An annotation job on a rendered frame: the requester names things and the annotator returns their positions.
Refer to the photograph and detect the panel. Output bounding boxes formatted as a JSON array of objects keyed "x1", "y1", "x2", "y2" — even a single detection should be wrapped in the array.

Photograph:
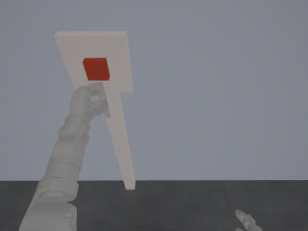
[{"x1": 54, "y1": 31, "x2": 136, "y2": 190}]

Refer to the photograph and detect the robot left forearm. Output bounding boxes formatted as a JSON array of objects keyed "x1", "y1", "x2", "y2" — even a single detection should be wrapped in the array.
[{"x1": 18, "y1": 114, "x2": 90, "y2": 231}]

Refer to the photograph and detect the button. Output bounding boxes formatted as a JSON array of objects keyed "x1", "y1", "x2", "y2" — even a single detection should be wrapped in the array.
[{"x1": 83, "y1": 58, "x2": 110, "y2": 81}]

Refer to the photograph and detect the robot left hand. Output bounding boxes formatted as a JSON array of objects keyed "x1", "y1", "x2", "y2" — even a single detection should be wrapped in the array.
[{"x1": 69, "y1": 82, "x2": 111, "y2": 123}]

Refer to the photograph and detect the left robot upper arm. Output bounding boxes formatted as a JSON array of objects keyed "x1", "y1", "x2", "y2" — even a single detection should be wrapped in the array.
[{"x1": 21, "y1": 203, "x2": 77, "y2": 231}]

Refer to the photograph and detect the robot right hand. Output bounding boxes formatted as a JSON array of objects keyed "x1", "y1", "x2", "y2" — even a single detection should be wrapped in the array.
[{"x1": 235, "y1": 210, "x2": 263, "y2": 231}]

